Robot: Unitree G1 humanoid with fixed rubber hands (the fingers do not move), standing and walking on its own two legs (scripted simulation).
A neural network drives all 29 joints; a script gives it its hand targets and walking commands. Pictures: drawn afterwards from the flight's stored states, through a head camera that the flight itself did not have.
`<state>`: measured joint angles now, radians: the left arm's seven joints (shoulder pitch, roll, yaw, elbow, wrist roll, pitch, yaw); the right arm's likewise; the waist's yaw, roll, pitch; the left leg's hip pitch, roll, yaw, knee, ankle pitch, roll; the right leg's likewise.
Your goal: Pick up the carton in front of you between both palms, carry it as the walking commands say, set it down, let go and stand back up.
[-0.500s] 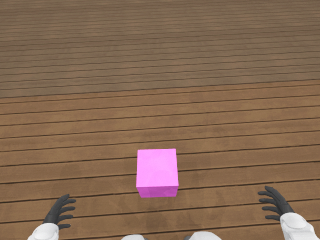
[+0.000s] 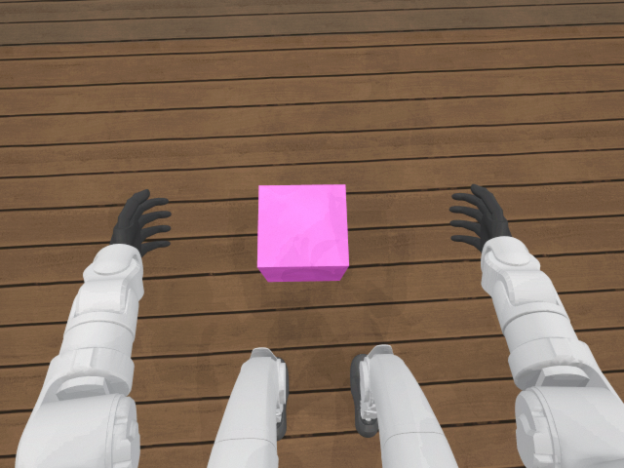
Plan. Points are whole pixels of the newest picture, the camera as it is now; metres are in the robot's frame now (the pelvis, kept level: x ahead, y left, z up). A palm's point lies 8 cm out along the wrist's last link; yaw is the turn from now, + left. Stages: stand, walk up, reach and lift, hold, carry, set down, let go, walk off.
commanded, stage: reach and lift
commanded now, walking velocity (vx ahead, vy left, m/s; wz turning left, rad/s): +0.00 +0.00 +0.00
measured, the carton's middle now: (303, 237) +0.50 +0.03 -0.57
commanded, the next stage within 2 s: none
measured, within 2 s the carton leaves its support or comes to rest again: neither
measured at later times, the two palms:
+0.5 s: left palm (183, 164) +0.52 +0.22 -0.15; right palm (418, 164) +0.52 -0.16 -0.16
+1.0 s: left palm (216, 222) +0.49 +0.22 -0.39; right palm (389, 217) +0.50 -0.16 -0.39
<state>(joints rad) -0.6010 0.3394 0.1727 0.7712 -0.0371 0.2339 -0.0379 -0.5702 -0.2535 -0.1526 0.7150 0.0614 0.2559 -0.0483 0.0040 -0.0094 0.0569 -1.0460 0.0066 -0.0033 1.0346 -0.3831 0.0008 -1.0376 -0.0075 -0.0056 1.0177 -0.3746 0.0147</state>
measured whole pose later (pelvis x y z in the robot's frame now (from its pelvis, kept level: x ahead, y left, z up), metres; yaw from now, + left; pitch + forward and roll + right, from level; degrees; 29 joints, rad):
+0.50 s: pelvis -0.02 +0.01 -0.04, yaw +0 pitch +45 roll -1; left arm -1.32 0.32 0.35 1.00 0.08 0.16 -0.02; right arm -1.26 -0.21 -0.38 0.91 -0.06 0.17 -0.08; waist 0.00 -0.01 0.03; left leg -1.58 -0.01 0.00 1.10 -0.30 0.01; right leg -1.56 -0.02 0.00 1.08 -0.30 0.03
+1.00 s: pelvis -0.05 -0.01 -0.24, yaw +0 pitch +47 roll -2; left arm -1.36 0.42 0.17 1.01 -0.15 0.12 0.05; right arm -1.32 -0.28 -0.18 0.92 0.15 0.14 -0.17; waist 0.01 -0.02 0.13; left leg -2.19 -0.01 -0.04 1.90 -0.54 -0.02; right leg -2.17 0.03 0.01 1.89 -0.54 0.03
